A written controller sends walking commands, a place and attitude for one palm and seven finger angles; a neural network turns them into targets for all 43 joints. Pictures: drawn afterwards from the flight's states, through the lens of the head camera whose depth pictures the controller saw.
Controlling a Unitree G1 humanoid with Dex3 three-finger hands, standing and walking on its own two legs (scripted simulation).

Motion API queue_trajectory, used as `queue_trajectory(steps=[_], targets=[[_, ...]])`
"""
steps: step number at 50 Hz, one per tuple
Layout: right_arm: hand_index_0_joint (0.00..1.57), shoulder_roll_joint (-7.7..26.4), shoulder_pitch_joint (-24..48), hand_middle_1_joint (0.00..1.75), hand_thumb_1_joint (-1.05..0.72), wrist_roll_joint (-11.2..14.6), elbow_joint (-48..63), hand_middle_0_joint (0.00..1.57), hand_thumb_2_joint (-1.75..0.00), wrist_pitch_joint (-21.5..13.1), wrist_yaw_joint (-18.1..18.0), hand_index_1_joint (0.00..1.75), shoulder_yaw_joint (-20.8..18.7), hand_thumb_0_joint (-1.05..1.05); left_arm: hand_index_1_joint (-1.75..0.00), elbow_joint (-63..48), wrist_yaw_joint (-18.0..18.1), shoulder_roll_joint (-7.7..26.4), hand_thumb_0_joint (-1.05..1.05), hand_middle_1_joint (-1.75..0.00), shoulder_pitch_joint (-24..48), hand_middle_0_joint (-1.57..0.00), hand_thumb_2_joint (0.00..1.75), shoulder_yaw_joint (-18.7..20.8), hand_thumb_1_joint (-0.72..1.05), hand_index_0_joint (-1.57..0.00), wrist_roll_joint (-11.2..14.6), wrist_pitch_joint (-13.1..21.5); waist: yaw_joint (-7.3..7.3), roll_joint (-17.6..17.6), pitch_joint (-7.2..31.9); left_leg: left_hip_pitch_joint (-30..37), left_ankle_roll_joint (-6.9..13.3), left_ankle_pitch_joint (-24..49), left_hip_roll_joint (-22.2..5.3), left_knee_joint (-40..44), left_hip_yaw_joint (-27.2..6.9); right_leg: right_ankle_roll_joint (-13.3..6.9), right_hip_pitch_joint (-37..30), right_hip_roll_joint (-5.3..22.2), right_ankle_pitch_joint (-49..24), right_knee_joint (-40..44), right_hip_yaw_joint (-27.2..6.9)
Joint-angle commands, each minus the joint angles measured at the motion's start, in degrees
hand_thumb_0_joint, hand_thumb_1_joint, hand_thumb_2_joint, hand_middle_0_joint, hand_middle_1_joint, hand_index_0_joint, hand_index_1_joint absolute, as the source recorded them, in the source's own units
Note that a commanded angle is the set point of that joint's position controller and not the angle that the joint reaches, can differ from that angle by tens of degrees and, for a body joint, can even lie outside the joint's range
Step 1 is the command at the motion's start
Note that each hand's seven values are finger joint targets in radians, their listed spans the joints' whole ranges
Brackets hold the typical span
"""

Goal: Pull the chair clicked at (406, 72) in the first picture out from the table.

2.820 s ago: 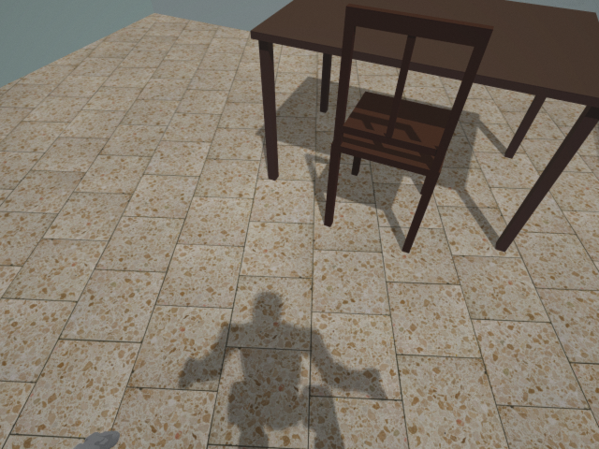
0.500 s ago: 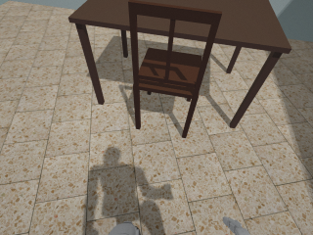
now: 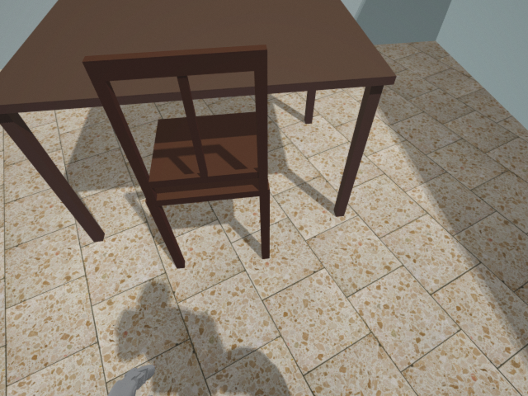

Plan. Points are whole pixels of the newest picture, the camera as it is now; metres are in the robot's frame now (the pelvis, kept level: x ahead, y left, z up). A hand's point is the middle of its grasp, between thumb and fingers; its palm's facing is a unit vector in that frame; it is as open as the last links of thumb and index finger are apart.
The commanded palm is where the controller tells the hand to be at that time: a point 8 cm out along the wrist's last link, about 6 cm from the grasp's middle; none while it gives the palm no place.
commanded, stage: take the last steps up to it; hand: left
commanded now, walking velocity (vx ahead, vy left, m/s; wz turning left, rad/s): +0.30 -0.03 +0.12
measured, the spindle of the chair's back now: (194, 131) +0.73 +0.20 -0.06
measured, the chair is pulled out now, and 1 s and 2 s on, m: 0.00 0.00 0.00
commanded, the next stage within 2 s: come to a stop and stand still in 0.60 s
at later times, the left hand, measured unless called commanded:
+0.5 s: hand (144, 372) +0.19 +0.22 -0.16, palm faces +0.06 -0.99 -0.12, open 7.4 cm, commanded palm none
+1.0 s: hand (178, 284) +0.36 +0.19 -0.16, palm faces +0.10 -0.97 -0.21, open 7.3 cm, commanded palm none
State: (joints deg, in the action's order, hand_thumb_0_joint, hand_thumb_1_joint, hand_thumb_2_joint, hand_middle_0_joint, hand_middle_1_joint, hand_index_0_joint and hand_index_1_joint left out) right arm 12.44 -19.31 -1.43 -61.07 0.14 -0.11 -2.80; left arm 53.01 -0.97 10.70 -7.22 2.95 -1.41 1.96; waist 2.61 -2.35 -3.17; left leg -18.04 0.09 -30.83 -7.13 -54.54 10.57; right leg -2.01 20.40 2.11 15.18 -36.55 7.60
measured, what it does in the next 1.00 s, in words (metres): walks ahead: left foot, then right foot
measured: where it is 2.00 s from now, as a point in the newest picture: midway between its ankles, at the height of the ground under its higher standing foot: (264, 394)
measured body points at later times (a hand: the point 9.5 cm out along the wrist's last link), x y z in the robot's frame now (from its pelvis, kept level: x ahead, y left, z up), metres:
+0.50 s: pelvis +0.17 +0.05 +0.03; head +0.19 +0.07 +0.48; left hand +0.19 +0.28 -0.14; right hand +0.11 -0.16 -0.12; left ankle +0.11 +0.13 -0.72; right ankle +0.21 -0.10 -0.64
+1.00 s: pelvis +0.29 +0.01 +0.01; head +0.32 +0.01 +0.46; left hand +0.35 +0.24 -0.14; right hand +0.37 -0.22 -0.14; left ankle +0.28 +0.12 -0.69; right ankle +0.35 -0.08 -0.72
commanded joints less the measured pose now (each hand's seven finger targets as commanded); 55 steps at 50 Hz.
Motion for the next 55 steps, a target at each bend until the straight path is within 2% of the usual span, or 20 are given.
queue_trajectory(steps=[1, 4, 8, 10, 11, 12, 13, 14, 16, 19, 26, 31, 34, 35, 36, 37, 40, 42, 51, 55], targets=[[0.20, 3.2, 5.1, 0.30, -0.90, -0.1, 6.0, 0.20, -0.90, -1.9, 0.5, 0.30, -0.6, 0.00, -0.30, 1.5, 2.2, 9.3, 0.00, -0.30, -8.9, -0.20, 0.90, 1.9, 0.90, -0.20, 0.1, 0.4, -3.95, 7.5, 2.1, -18.9, -0.3, 6.0, -2.3, -13.5, -8.6, -10.1, -12.4, 18.0, 4.9, 24.1, -20.4], [0.20, 0.5, -0.1, 0.30, -0.90, 0.0, 3.9, 0.20, -0.90, -0.9, 0.8, 0.30, -0.4, 0.00, -0.30, 1.8, 2.0, 8.0, 0.00, -0.30, -5.6, -0.20, 0.90, 1.3, 0.90, -0.20, -0.3, 1.1, -0.61, 8.4, -0.1, -9.1, -1.1, 8.7, -1.5, -1.6, -6.3, -7.9, -3.7, 14.7, 0.5, 25.6, -10.9], [0.20, -1.3, -2.0, 0.30, -0.90, -0.2, 3.4, 0.20, -0.90, -1.8, 1.0, 0.30, 0.0, 0.00, -0.30, 3.7, 1.5, 8.7, 0.00, -0.30, -7.6, -0.20, 0.90, 1.9, 0.90, -0.20, -0.1, 0.8, -0.99, 7.9, 0.9, -1.5, -0.7, 11.5, 1.4, 14.2, -2.4, -6.6, -4.7, 12.2, 5.7, 22.7, -7.9], [0.20, -0.6, -7.4, 0.30, -0.90, -0.2, 1.7, 0.20, -0.90, -2.5, 0.7, 0.30, -0.1, 0.00, -0.30, 4.4, 1.2, 8.1, 0.00, -0.30, -7.3, -0.20, 0.90, 1.9, 0.90, -0.20, 0.3, 0.2, 1.37, 6.0, 1.6, 8.5, -0.5, 15.1, 3.4, 22.9, -0.1, -4.5, -0.7, 9.2, 11.6, 16.6, -4.8], [0.20, 2.0, -10.7, 0.30, -0.90, -0.4, 0.3, 0.20, -0.90, -2.8, 0.4, 0.30, -0.5, 0.00, -0.30, 4.2, 0.8, 5.7, 0.00, -0.30, -8.2, -0.20, 0.90, 1.2, 0.90, -0.20, 0.6, -0.1, 2.06, -2.0, 1.7, 13.6, 0.3, 10.5, 1.1, 27.9, -5.1, -2.9, 3.3, 6.0, 12.1, 7.4, -2.9], [0.20, 7.3, -16.0, 0.30, -0.90, -1.1, -0.7, 0.20, -0.90, -3.3, -0.1, 0.30, -1.9, 0.00, -0.30, 2.9, 0.3, 1.5, 0.00, -0.30, -8.0, -0.20, 0.90, 0.6, 0.90, -0.20, 0.9, -0.3, 4.06, -16.4, 1.3, 16.6, 5.1, -0.4, -12.1, 39.9, -26.1, 0.2, 12.9, -0.3, 15.0, -10.1, 2.1], [0.20, 9.9, -18.0, 0.30, -0.90, -1.1, -0.5, 0.20, -0.90, -3.1, -0.8, 0.30, -2.3, 0.00, -0.30, 0.2, 0.1, 2.2, 0.00, -0.30, -4.2, -0.20, 0.90, 0.7, 0.90, -0.20, 0.2, 0.2, 4.77, -16.2, -0.6, 17.0, 10.3, -3.8, -18.9, 46.5, -39.7, 0.2, 20.5, -2.0, 18.2, -21.6, -1.5], [0.20, 9.3, -16.9, 0.30, -0.90, -1.0, -0.9, 0.20, -0.90, -3.2, -1.5, 0.30, -2.0, 0.00, -0.30, 0.1, 0.3, 3.5, 0.00, -0.30, -1.9, -0.20, 0.90, 1.0, 0.90, -0.20, -0.4, 0.3, 4.47, -13.3, -1.4, 16.2, 12.0, -1.1, -20.0, 46.3, -41.0, -0.3, 23.7, 0.3, 14.9, -30.9, -5.8], [0.20, 4.4, -10.6, 0.30, -0.90, -0.5, 0.4, 0.20, -0.90, -4.2, -1.7, 0.30, -0.6, 0.00, -0.30, 2.4, -0.4, 3.4, 0.00, -0.30, -3.1, -0.20, 0.90, 1.3, 0.90, -0.20, -0.4, 0.9, 1.36, -3.9, -2.7, 14.9, 10.0, 12.9, -15.6, 44.3, -28.7, 0.3, 23.5, 4.0, 4.3, -33.9, -7.8], [0.20, 1.6, -8.4, 0.30, -0.90, 0.3, -0.3, 0.20, -0.90, -5.6, -2.2, 0.30, 0.4, 0.00, -0.30, 5.7, -0.5, 1.5, 0.00, -0.30, -7.5, -0.20, 0.90, 0.8, 0.90, -0.20, 0.0, 0.1, -1.36, -1.1, -0.3, 16.4, 8.4, 40.3, -10.0, 41.5, -13.6, 1.8, 17.8, 3.8, -1.2, -29.2, -6.1], [0.20, 1.8, -9.2, 0.30, -0.90, 0.2, -2.6, 0.20, -0.90, -4.8, -2.0, 0.30, 0.0, 0.00, -0.30, 4.6, -0.3, -0.3, 0.00, -0.30, -3.5, -0.20, 0.90, 0.2, 0.90, -0.20, 0.1, -0.9, -0.85, -4.6, -3.0, 16.2, 8.4, 45.7, -8.0, 41.4, -6.5, 2.0, 14.9, 3.5, -5.0, -11.3, -2.7], [0.20, 2.3, -8.5, 0.30, -0.90, -0.3, -3.4, 0.20, -0.90, -3.8, -2.0, 0.30, -0.6, 0.00, -0.30, 3.9, 0.1, 0.0, 0.00, -0.30, -1.6, -0.20, 0.90, 0.3, 0.90, -0.20, 0.3, -0.4, -0.21, -6.1, -3.6, 15.6, 8.0, 47.7, -9.4, 36.7, -6.9, -0.4, 7.2, 1.5, -3.2, -1.4, -1.1], [0.20, 2.6, -6.4, 0.30, -0.90, 0.4, -3.4, 0.20, -0.90, -3.6, -1.7, 0.30, -0.9, 0.00, -0.30, 7.9, 0.6, 3.5, 0.00, -0.30, -15.0, -0.20, 0.90, 1.3, 0.90, -0.20, 0.0, 0.9, -6.23, 0.2, 3.3, 11.8, 5.0, 49.3, -5.6, 20.5, -5.0, -1.5, -12.7, -1.6, -11.2, 8.4, 0.8], [0.20, 0.9, -7.8, 0.30, -0.90, 1.0, -2.9, 0.20, -0.90, -3.7, -1.3, 0.30, -0.7, 0.00, -0.30, 9.8, 1.3, 7.2, 0.00, -0.30, -21.1, -0.20, 0.90, 2.4, 0.90, -0.20, -0.3, 1.7, -8.12, 8.4, 8.7, 1.5, 2.7, 35.1, -1.1, 6.8, -2.4, -4.3, -25.6, 7.4, -23.3, 8.0, -9.5], [0.20, -2.3, -10.4, 0.30, -0.90, 1.7, -2.1, 0.20, -0.90, -3.8, -1.5, 0.30, 0.0, 0.00, -0.30, 10.2, 1.7, 11.0, 0.00, -0.30, -23.7, -0.20, 0.90, 2.9, 0.90, -0.20, 0.2, 1.8, -6.65, 16.8, 13.1, -6.7, 0.6, -1.8, 7.0, -10.0, -2.7, -11.3, -30.8, 21.3, -45.0, 12.4, -26.7], [0.20, -1.5, -9.2, 0.30, -0.90, 1.8, -2.3, 0.20, -0.90, -2.8, -2.1, 0.30, 0.1, 0.00, -0.30, 9.5, 2.0, 10.5, 0.00, -0.30, -20.8, -0.20, 0.90, 2.2, 0.90, -0.20, 1.0, 1.7, -5.92, 13.7, 15.2, -2.7, 0.8, -4.1, 5.4, -13.7, -10.5, -13.0, -23.5, 22.0, -49.1, 15.1, -26.3], [0.20, -3.9, -4.3, 0.30, -0.90, 1.4, -2.1, 0.20, -0.90, -1.1, -2.4, 0.30, 0.5, 0.00, -0.30, 6.1, 3.8, 5.0, 0.00, -0.30, -7.4, -0.20, 0.90, 0.9, 0.90, -0.20, 0.2, 0.7, -2.00, 3.7, 4.9, -1.7, -0.6, 0.6, 2.2, -9.2, -11.7, -11.4, -7.6, 18.3, -49.4, 15.4, -15.9], [0.20, -4.6, -4.4, 0.30, -0.90, 1.6, -1.7, 0.20, -0.90, 0.8, -2.4, 0.30, 0.5, 0.00, -0.30, 5.1, 4.2, 5.5, 0.00, -0.30, -5.9, -0.20, 0.90, 0.7, 0.90, -0.20, -0.3, -0.1, -1.07, 4.3, 5.0, 0.2, -1.4, 0.3, 3.1, -1.1, -10.5, -10.5, -5.4, 16.8, -48.3, 14.7, -11.3], [0.20, -0.9, 3.0, 0.30, -0.90, 1.0, 4.2, 0.20, -0.90, 2.2, -1.2, 0.30, -0.8, 0.00, -0.30, 2.4, 4.0, 8.6, 0.00, -0.30, -4.8, -0.20, 0.90, 2.0, 0.90, -0.20, -0.6, -2.4, -2.82, 10.4, 6.2, -0.1, -2.4, 5.4, 5.5, 7.1, -9.4, -10.2, -6.4, 16.0, -33.5, 15.7, -12.6], [0.20, -0.3, -0.2, 0.30, -0.90, 0.9, 3.7, 0.20, -0.90, 1.2, -1.0, 0.30, -0.5, 0.00, -0.30, 2.4, 3.6, 7.7, 0.00, -0.30, -4.4, -0.20, 0.90, 1.6, 0.90, -0.20, 0.1, -3.1, -0.72, 8.5, 5.4, 11.7, -1.5, 19.8, 4.8, 28.6, -8.4, -4.0, 0.0, 10.9, -10.8, 11.3, -10.3]])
